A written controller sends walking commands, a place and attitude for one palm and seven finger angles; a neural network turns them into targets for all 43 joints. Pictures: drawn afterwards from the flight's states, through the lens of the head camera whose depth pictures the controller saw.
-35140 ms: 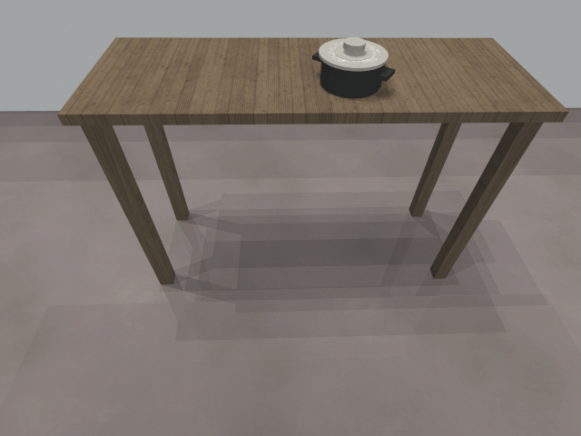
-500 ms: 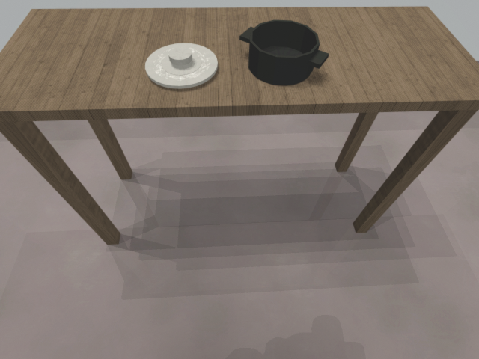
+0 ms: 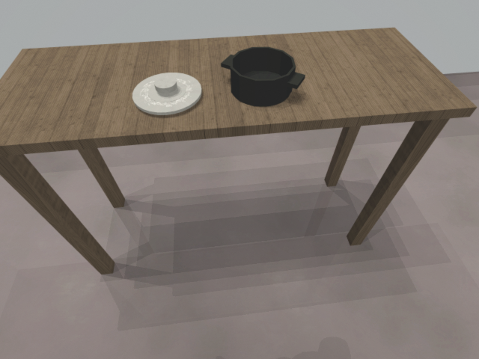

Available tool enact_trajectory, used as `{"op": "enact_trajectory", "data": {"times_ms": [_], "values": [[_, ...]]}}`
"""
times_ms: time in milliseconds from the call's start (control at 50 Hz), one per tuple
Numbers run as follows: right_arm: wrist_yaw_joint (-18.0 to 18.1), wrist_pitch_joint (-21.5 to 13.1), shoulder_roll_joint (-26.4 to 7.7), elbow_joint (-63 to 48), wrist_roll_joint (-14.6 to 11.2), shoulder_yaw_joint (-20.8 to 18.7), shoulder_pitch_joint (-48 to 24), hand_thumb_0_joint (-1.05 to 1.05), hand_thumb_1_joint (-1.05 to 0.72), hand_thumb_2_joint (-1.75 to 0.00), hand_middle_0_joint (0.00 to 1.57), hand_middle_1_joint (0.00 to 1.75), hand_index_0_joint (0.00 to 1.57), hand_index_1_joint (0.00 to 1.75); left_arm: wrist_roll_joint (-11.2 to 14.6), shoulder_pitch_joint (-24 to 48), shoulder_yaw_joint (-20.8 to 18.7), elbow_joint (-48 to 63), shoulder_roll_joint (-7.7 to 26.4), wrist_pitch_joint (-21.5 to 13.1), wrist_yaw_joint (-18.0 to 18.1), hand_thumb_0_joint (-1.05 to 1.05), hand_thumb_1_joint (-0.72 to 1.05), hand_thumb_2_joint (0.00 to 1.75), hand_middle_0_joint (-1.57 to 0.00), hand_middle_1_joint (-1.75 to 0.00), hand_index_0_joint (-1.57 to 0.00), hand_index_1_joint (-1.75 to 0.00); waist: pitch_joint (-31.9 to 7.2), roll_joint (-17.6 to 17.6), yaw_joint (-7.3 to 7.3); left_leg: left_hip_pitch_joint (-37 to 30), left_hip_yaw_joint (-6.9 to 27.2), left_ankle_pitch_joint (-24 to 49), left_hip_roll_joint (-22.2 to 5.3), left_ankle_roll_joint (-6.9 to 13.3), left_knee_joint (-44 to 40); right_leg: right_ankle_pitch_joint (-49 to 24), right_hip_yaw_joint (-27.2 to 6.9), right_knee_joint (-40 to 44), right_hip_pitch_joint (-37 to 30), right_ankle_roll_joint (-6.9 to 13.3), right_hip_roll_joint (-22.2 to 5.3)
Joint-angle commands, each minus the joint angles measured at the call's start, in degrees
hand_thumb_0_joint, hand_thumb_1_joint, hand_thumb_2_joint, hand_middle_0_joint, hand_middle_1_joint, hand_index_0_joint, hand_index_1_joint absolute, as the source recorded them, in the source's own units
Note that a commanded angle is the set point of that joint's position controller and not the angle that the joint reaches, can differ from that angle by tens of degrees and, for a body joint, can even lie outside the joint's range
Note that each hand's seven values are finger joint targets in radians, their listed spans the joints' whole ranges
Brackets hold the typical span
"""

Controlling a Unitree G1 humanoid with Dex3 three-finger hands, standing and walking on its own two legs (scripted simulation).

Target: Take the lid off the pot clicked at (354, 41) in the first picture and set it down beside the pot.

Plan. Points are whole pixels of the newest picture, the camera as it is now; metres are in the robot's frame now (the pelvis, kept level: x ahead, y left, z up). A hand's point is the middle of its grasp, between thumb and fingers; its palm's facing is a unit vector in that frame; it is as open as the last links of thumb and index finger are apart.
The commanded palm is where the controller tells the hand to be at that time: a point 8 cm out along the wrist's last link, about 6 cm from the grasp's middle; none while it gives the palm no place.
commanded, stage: let the arm hang, fingers relaxed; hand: left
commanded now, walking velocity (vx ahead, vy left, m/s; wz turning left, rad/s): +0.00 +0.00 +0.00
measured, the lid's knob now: (165, 84) +0.71 +0.20 +0.06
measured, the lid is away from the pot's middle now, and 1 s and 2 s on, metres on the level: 0.24 0.24 0.24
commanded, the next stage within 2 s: look to check the result in 1.10 s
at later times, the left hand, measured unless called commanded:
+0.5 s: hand out of the picture +0.00 +0.18 -0.17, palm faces -0.01 -0.98 -0.21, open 7.3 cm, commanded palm none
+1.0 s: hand out of the picture +0.02 +0.19 -0.17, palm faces -0.01 -0.98 -0.21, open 7.3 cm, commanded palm none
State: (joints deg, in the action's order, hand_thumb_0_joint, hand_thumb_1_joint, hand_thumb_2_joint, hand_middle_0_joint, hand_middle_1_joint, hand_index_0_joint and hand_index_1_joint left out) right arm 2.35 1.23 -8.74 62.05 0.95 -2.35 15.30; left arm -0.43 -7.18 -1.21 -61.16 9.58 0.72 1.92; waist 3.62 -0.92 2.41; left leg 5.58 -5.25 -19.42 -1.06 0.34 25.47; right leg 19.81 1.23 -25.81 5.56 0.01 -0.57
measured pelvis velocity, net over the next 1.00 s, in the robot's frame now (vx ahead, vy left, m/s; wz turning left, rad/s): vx -0.03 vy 0.01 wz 0.00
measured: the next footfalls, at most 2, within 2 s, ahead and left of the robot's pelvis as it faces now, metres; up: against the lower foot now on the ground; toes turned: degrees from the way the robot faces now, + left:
none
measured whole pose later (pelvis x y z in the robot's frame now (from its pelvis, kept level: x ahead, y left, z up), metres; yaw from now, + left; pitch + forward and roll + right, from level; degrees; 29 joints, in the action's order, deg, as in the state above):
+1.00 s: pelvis -0.03 +0.01 +0.01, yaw +0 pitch +0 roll +0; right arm 2.4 0.7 -7.8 63.6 0.9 -1.6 15.2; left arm -0.5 -9.6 -0.8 -64.4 9.7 0.5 1.9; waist 4.2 -0.2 1.8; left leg 6.8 -5.6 -16.1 -0.4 1.4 23.2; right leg 15.8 1.0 -22.7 6.5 -0.9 -1.1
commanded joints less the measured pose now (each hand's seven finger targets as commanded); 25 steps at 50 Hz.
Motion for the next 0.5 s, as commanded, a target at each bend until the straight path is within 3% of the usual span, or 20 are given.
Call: {"op": "enact_trajectory", "data": {"times_ms": [0,120,260,480], "values": [[0.46,-0.93,-5.91,-1.31,-0.03,-1.26,4.62,0.0,-0.9,-0.9,0.2,0.3,0.2,0.3,-0.02,-3.37,-1.56,1.16,7.01,-1.1,0.77,0.0,0.9,0.9,-0.2,-0.3,-0.2,-0.3,-3.08,0.65,-0.9,-2.08,4.28,26.64,-6.06,1.73,-1.99,-28.5,-4.13,2.4,0.32,1.56,-5.56],[0.64,-0.95,-5.45,-0.6,-0.17,-1.14,5.44,0.0,-0.9,-0.9,0.2,0.3,0.2,0.3,0.0,-4.66,-1.29,-0.05,6.27,-1.19,0.87,0.0,0.9,0.9,-0.2,-0.3,-0.2,-0.3,-2.93,0.61,-0.74,-2.7,4.3,26.67,-6.21,1.8,-2.19,-28.32,-4.12,3.08,0.78,1.5,-5.4],[0.49,-0.73,-4.87,-0.15,-0.34,-1.02,5.2,0.0,-0.9,-0.9,0.2,0.3,0.2,0.3,-0.05,-6.07,-0.88,-1.29,6.06,-1.27,0.85,0.0,0.9,0.9,-0.2,-0.3,-0.2,-0.3,-1.28,0.78,-0.72,-1.67,4.31,21.11,-6.05,1.74,-3.07,-24.92,-5.0,5.11,2.01,1.3,-5.55],[0.51,-1.06,-4.79,0.01,-0.19,-0.7,4.46,0.0,-0.9,-0.9,0.2,0.3,0.2,0.3,-0.12,-6.42,-0.57,-2.27,5.34,-1.23,0.69,0.0,0.9,0.9,-0.2,-0.3,-0.2,-0.3,-0.45,-0.28,-0.9,-1.8,4.89,22.05,-6.39,2.04,-4.38,-22.07,-4.32,5.21,3.57,0.87,-5.06]]}}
